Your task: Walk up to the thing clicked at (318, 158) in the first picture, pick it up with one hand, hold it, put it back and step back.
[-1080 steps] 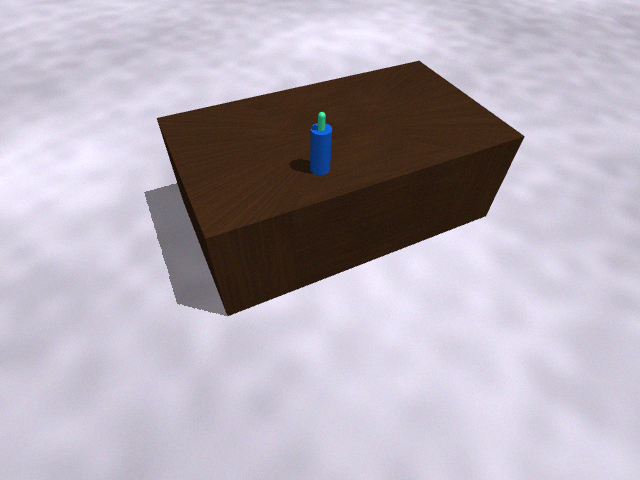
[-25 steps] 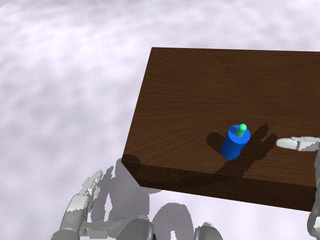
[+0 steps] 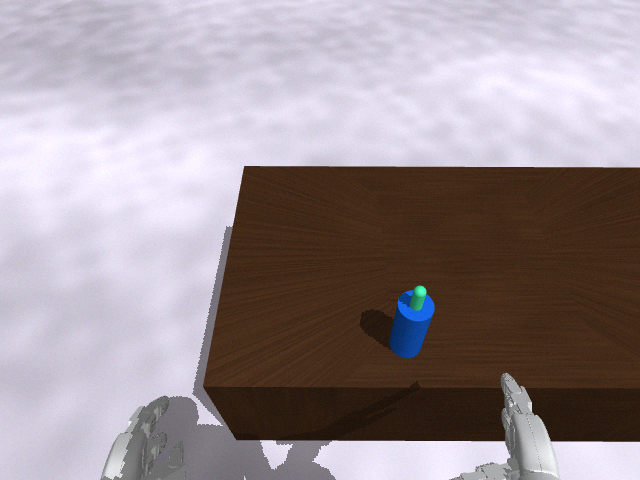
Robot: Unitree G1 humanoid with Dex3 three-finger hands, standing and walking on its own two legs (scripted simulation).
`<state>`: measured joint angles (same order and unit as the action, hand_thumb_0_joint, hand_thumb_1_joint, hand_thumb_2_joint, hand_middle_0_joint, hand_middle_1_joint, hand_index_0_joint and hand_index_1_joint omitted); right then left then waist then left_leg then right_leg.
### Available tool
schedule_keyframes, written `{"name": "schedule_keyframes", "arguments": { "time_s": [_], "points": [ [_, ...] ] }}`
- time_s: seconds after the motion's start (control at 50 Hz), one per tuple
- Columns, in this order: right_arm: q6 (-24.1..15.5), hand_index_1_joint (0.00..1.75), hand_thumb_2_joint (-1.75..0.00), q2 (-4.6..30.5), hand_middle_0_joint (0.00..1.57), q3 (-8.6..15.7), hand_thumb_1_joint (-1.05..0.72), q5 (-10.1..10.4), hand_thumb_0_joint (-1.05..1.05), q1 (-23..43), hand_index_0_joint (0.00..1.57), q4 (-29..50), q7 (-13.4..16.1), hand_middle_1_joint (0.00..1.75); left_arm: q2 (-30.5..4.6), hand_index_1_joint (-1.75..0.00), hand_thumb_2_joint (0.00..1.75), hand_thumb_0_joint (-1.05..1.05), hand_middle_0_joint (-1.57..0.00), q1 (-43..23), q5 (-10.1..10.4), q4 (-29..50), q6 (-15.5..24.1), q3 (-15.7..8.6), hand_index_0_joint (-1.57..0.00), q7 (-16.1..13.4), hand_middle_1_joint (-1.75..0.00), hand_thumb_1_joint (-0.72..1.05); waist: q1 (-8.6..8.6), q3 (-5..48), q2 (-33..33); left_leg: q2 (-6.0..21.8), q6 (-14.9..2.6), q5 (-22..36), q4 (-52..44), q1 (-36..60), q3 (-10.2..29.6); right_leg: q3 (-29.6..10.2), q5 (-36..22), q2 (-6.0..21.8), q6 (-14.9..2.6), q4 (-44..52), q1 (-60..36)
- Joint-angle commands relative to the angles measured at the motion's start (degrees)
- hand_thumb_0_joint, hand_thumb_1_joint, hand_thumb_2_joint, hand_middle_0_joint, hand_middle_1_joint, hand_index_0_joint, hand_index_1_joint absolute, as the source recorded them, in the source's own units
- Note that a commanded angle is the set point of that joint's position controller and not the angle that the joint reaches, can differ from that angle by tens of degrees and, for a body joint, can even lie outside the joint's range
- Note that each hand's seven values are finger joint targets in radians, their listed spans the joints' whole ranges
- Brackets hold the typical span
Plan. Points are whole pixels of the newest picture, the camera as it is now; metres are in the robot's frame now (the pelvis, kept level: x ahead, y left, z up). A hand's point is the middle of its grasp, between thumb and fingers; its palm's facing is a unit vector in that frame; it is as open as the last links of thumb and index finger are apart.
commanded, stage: home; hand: right
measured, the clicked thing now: (412, 318) +0.44 -0.18 -0.21
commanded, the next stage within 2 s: none
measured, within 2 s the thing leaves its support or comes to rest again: neither
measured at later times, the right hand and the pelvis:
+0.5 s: hand out of the picture +0.14 -0.16 -0.06, palm faces +0.14 +0.95 -0.27, open 17.4 cm; pelvis -0.02 +0.02 -0.01, yaw -1 degrees
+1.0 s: hand (474, 479) +0.16 -0.18 -0.07, palm faces +0.13 +0.95 -0.27, open 17.4 cm; pelvis -0.01 +0.01 +0.00, yaw -1 degrees
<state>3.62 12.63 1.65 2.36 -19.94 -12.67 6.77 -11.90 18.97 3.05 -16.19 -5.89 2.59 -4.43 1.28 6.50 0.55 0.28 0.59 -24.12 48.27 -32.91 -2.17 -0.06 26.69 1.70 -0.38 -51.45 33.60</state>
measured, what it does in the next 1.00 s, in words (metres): stands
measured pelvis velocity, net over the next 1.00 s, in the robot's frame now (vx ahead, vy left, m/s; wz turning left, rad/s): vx -0.01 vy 0.01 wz -0.01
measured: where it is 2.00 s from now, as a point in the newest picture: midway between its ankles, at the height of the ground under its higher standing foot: outside the picture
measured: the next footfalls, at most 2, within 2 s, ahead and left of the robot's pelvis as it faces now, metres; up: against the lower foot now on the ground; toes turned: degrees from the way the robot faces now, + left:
none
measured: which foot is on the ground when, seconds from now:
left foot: down 0.00-1.00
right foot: down 0.00-1.00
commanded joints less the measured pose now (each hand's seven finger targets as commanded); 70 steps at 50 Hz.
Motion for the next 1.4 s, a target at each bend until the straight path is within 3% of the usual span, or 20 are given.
{"name": "schedule_keyframes", "arguments": {
  "time_s": [0.0,0.04,0.12,0.22,0.26,0.36,0.4,0.56,0.68,0.92,0.96,1.0,1.12,1.18,1.24,1.3,1.38],
  "points": [
    [-1.7,0.05,-0.05,6.5,0.05,1.6,0.55,-0.3,0.00,0.3,0.05,16.7,1.1,0.05,-6.7,-0.29,0.88,0.00,-0.20,-3.8,-0.1,3.1,4.0,-3.7,-0.20,-2.1,-0.29,0.87,0.94,3.3,0.5,-1.4,-1.21,12.2,-5.6,3.3,-1.1,0.1,-13.5,-0.5,-0.48,7.7,-3.7],
    [-1.4,0.05,-0.06,6.2,0.05,1.0,0.54,-0.5,0.00,0.5,0.05,20.3,1.2,0.05,-6.6,-0.29,0.88,0.00,-0.20,-4.8,-0.3,2.6,5.1,-3.9,-0.20,-2.8,-0.29,0.87,1.71,4.6,-0.2,-0.9,-0.83,10.4,-6.6,3.7,-0.2,0.5,-10.6,-1.0,-0.95,7.1,-3.4],
    [-0.3,0.06,-0.07,6.6,0.06,2.1,0.53,-0.8,0.00,-2.0,0.06,19.0,1.6,0.06,-6.9,-0.30,0.90,0.00,-0.20,-5.8,-0.6,0.4,7.3,-4.0,-0.20,-3.8,-0.30,0.89,1.02,3.9,-1.2,-0.1,-0.55,9.5,-7.1,4.0,0.7,0.7,-9.7,-1.6,-1.08,5.7,-2.7],
    [0.9,0.06,-0.07,4.8,0.06,0.5,0.53,-1.4,0.00,-3.0,0.06,20.4,1.9,0.06,-6.7,-0.30,0.90,0.00,-0.20,-6.3,-1.1,-1.0,10.0,-4.3,-0.20,-4.3,-0.30,0.90,-0.02,4.8,0.5,-0.3,-0.98,5.7,-7.2,3.8,-0.2,0.2,-7.0,-1.5,-0.88,6.8,-3.1],
    [1.4,0.05,-0.06,4.0,0.05,-0.1,0.54,-1.4,0.00,-3.4,0.05,19.7,1.8,0.05,-6.4,-0.30,0.90,0.00,-0.20,-7.1,-1.2,-1.2,10.9,-3.8,-0.20,-4.1,-0.30,0.90,-0.05,2.8,-0.4,-0.2,-0.87,4.4,-7.7,3.1,-0.1,0.3,-6.1,-1.5,-0.83,6.9,-2.5],
    [2.4,0.05,-0.06,4.6,0.05,1.1,0.54,-1.5,0.00,-5.6,0.05,18.5,2.0,0.05,-6.4,-0.30,0.90,0.00,-0.20,-7.6,-1.4,-2.0,12.3,-3.8,-0.20,-4.3,-0.30,0.90,-0.82,2.7,-1.0,-0.1,-0.79,3.7,-8.0,3.5,0.1,0.6,-6.0,-1.7,-0.80,6.6,-1.6],
    [2.7,0.06,-0.07,4.8,0.05,1.2,0.53,-1.5,0.00,-4.4,0.05,19.2,1.9,0.06,-6.7,-0.30,0.90,0.00,-0.20,-7.8,-1.5,-2.1,12.8,-3.8,-0.20,-4.3,-0.30,0.90,-0.37,2.0,-0.6,-0.2,-0.80,2.7,-8.3,2.8,0.1,0.6,-4.9,-1.7,-0.77,6.9,-1.4],
    [3.4,0.05,-0.05,5.3,0.05,1.3,0.55,-1.4,0.00,-3.0,0.05,20.3,1.7,0.05,-6.6,-0.30,0.90,0.00,-0.20,-7.6,-1.9,-3.0,14.3,-3.6,-0.20,-4.7,-0.30,0.90,-0.15,1.9,0.4,-0.3,-0.73,3.3,-8.0,3.2,0.2,0.7,-4.9,-1.6,-0.77,6.9,-1.9],
    [4.4,0.05,-0.06,4.8,0.05,0.8,0.53,-1.7,0.00,-3.9,0.05,20.4,1.7,0.05,-6.5,-0.30,0.90,0.00,-0.20,-7.5,-2.0,-3.6,15.1,-3.7,-0.20,-5.0,-0.30,0.90,-0.05,4.3,-0.1,-0.4,-0.54,7.3,-7.5,4.8,0.0,0.8,-8.4,-1.6,-0.82,6.3,-3.0],
    [5.9,0.05,-0.06,4.9,0.05,1.3,0.54,-1.9,0.00,-4.8,0.05,20.4,1.7,0.05,-6.9,-0.30,0.90,0.00,-0.20,-7.1,-2.3,-4.7,15.6,-4.1,-0.20,-5.0,-0.30,0.90,-0.24,5.0,1.4,-1.0,-0.84,12.4,-5.5,5.9,-1.4,-0.2,-14.8,-0.8,-0.02,7.3,-5.0],
    [6.2,0.05,-0.04,4.0,0.05,0.4,0.57,-1.9,0.00,-4.3,0.05,20.0,1.5,0.05,-7.0,-0.30,0.90,0.00,-0.20,-7.5,-2.2,-4.5,15.7,-4.0,-0.20,-4.9,-0.30,0.90,-0.06,3.8,1.1,-1.1,-0.83,12.2,-5.3,5.4,-1.5,-0.4,-15.0,-0.7,0.07,7.6,-5.0],
    [6.4,0.05,-0.05,4.4,0.05,0.9,0.56,-2.0,0.00,-4.5,0.05,20.8,1.5,0.05,-7.4,-0.30,0.90,0.00,-0.20,-7.1,-2.4,-4.5,15.6,-4.4,-0.20,-4.9,-0.30,0.90,-0.21,6.1,1.8,-1.2,-0.98,13.5,-4.6,5.8,-1.7,-0.7,-17.4,-0.5,0.33,7.4,-6.0],
    [7.0,0.05,-0.03,4.5,0.05,0.7,0.58,-2.0,0.00,-4.0,0.05,21.0,1.3,0.05,-7.3,-0.30,0.90,0.00,-0.20,-7.2,-2.3,-4.1,15.8,-4.2,-0.20,-4.5,-0.30,0.90,-0.40,4.2,2.0,-1.3,-1.00,10.8,-5.0,5.2,-1.9,-1.0,-14.3,-0.4,0.38,8.4,-4.6],
    [7.1,0.05,-0.04,3.9,0.05,0.1,0.57,-2.0,0.00,-4.0,0.05,20.3,1.1,0.05,-7.2,-0.30,0.90,0.00,-0.20,-6.9,-2.3,-4.4,15.8,-4.1,-0.20,-4.4,-0.30,0.90,-0.25,3.2,2.2,-1.3,-1.05,10.8,-4.7,4.7,-1.9,-1.5,-14.5,-0.1,0.69,8.6,-4.7],
    [7.3,0.05,-0.04,4.9,0.05,1.4,0.57,-1.9,0.00,-4.7,0.05,20.8,1.2,0.05,-7.0,-0.30,0.90,0.00,-0.20,-6.8,-2.4,-4.1,15.7,-4.3,-0.20,-4.7,-0.30,0.90,-0.47,6.3,0.5,-1.3,-0.88,13.3,-4.9,6.4,-1.6,-0.6,-16.6,-0.6,0.13,7.0,-5.3],
    [7.2,0.04,-0.02,4.5,0.05,0.7,0.60,-1.9,0.00,-3.5,0.05,21.4,1.2,0.04,-6.9,-0.30,0.90,0.00,-0.20,-7.2,-2.3,-4.0,15.9,-4.1,-0.20,-4.7,-0.30,0.90,-0.24,4.4,0.9,-1.1,-0.69,11.6,-5.6,6.0,-1.3,-0.1,-13.5,-0.9,-0.08,7.4,-4.1],
    [7.5,0.04,-0.03,4.5,0.05,0.8,0.59,-1.9,0.00,-3.4,0.05,21.7,1.2,0.04,-7.1,-0.30,0.90,0.00,-0.20,-6.8,-2.4,-4.3,15.9,-4.2,-0.20,-4.8,-0.30,0.90,0.05,4.1,1.6,-1.1,-0.79,11.7,-5.3,5.1,-1.3,-0.3,-14.0,-0.8,-0.02,7.2,-4.5]
  ]
}}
